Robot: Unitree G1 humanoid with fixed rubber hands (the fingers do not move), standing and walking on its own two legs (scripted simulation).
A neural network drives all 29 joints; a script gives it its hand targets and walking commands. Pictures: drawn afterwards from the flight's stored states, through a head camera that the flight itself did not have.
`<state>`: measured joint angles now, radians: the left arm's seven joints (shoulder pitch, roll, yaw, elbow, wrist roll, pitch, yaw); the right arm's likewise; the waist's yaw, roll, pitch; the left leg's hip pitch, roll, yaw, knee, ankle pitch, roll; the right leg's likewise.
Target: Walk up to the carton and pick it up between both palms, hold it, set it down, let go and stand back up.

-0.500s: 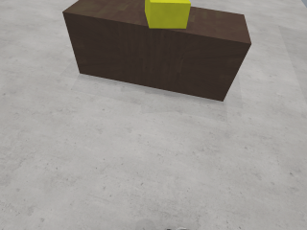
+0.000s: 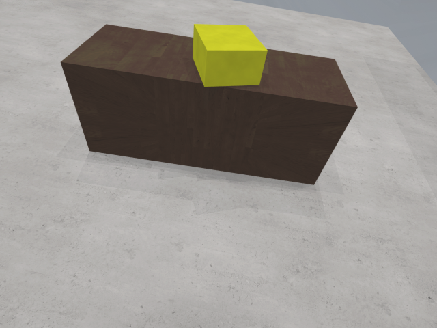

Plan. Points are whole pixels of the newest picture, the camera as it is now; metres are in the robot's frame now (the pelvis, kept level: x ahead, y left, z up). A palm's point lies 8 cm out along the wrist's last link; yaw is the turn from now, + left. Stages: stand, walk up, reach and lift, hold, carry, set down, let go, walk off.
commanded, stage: walk up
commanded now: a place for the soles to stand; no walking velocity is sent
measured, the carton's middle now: (226, 54) +1.36 -0.04 -0.09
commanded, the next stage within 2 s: none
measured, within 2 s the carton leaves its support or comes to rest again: neither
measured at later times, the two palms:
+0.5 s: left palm (93, 238) +0.35 +0.30 -0.13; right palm (355, 272) +0.29 -0.32 -0.12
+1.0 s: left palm (92, 175) +0.55 +0.37 -0.14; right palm (310, 183) +0.52 -0.25 -0.07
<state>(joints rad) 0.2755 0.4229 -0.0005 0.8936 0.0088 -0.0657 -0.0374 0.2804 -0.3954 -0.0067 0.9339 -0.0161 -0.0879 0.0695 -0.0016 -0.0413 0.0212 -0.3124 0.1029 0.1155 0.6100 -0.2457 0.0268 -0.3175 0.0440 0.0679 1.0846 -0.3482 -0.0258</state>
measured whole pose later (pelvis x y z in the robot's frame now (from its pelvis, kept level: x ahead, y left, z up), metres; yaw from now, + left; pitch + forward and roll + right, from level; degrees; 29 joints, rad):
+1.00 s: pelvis +0.48 +0.07 +0.00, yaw -4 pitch -3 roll -4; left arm 0.30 0.44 0.00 0.89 0.00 -0.06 -0.04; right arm 0.26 -0.38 -0.01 0.93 -0.02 -0.08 0.06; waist 0.00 -0.04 0.07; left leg -0.35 0.10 0.08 0.59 -0.20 0.03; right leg -0.24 0.05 0.04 0.97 -0.42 -0.02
